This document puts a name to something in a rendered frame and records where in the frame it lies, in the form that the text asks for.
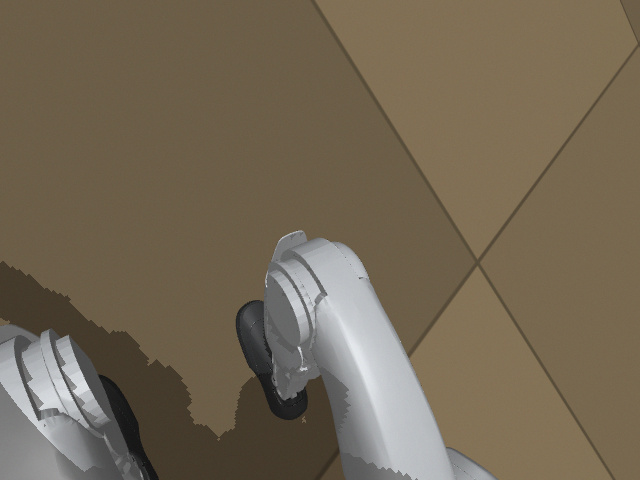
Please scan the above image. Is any right robot foot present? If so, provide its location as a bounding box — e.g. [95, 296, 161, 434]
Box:
[236, 300, 308, 420]

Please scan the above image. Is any left robot foot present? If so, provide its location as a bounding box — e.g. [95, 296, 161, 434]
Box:
[98, 375, 159, 480]

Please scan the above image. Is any right robot hand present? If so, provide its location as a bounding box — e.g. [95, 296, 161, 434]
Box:
[446, 447, 498, 480]

